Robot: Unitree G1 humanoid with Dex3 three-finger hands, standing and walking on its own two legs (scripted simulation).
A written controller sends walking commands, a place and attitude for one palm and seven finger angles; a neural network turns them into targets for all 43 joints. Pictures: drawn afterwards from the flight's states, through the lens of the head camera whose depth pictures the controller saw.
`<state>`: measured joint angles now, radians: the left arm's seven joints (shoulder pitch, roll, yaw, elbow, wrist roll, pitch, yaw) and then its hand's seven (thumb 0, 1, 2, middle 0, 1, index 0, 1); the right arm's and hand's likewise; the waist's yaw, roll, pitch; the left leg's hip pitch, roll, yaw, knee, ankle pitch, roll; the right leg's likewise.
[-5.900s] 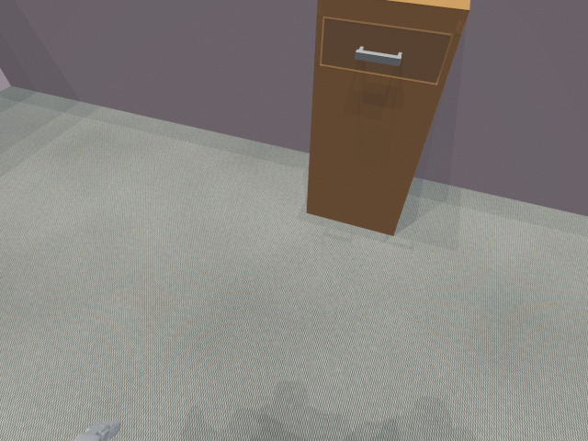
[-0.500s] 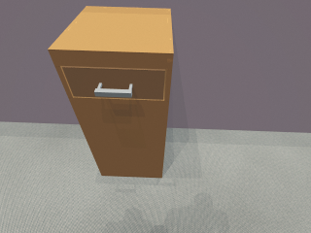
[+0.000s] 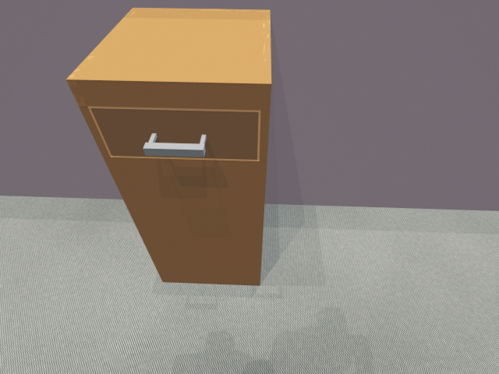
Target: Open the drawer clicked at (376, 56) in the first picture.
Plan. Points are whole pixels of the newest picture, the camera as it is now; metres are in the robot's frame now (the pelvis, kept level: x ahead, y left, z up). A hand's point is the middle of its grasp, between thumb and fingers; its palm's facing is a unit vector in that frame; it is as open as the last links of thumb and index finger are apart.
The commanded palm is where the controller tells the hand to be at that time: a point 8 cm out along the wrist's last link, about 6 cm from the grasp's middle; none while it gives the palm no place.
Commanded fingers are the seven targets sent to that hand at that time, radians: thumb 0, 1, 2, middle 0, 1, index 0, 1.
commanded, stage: shuffle to correct the standing spot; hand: left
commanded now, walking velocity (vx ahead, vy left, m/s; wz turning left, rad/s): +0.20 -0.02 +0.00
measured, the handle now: (176, 143) +0.58 +0.21 +0.04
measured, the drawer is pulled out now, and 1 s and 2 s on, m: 0.00 0.00 0.00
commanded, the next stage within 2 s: come to a stop and stand still in 0.04 s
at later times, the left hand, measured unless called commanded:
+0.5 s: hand out of the picture +0.11 +0.17 -0.17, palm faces +0.06 -0.96 -0.27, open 7.2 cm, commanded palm none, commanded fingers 0.00 0.90 0.90 -0.20 -0.30 -0.20 -0.30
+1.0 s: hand out of the picture +0.06 +0.16 -0.16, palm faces +0.11 -0.98 -0.18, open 7.3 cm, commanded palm none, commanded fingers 0.00 0.90 0.90 -0.20 -0.30 -0.20 -0.30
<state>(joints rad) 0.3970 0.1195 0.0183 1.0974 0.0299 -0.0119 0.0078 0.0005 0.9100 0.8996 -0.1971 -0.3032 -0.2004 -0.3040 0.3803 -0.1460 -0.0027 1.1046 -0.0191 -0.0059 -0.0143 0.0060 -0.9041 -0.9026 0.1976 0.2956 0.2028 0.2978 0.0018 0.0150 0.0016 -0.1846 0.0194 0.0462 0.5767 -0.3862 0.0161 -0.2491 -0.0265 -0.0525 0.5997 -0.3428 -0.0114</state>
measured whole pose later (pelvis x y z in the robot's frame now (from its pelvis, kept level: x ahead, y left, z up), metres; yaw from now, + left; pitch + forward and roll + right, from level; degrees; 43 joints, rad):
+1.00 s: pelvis +0.04 -0.02 +0.01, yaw +3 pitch +0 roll +0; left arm 0.29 0.17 0.05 1.00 0.03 0.03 0.00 0.00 0.92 0.90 -0.20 -0.30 -0.20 -0.30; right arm 0.33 -0.13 -0.01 1.04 -0.03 0.00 -0.02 0.01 -0.91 -0.90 0.20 0.30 0.20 0.30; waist 0.00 -0.02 -0.02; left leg -0.19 0.01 0.05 0.44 -0.25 0.02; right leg -0.39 -0.03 -0.05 0.85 -0.38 -0.02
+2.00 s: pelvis -0.01 +0.01 -0.01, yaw +2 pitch +2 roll +1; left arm 0.25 0.27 -0.12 0.10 0.64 0.04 0.34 0.01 0.79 0.85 -0.20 -0.38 -0.21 -0.38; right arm 0.24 -0.24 0.01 0.69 -0.01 -0.16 -0.03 0.01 -0.91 -0.90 0.20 0.30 0.20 0.30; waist -0.03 0.07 -0.07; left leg -0.39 -0.06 0.09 0.64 -0.29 0.07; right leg -0.43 -0.02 0.03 0.70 -0.32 -0.01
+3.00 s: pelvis +0.05 -0.02 +0.01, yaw +4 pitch +3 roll +1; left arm 0.06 0.50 -0.03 -0.12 0.91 0.03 0.08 0.00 -0.36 0.36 -0.31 -1.12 -0.31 -1.12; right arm 0.08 -0.27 -0.01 0.60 -0.01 0.17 -0.01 0.01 -0.90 -0.90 0.20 0.30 0.20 0.30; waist 0.08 0.07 -0.03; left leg -0.26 -0.05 0.02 0.52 -0.30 0.04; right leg -0.27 0.03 0.02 0.55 -0.32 -0.03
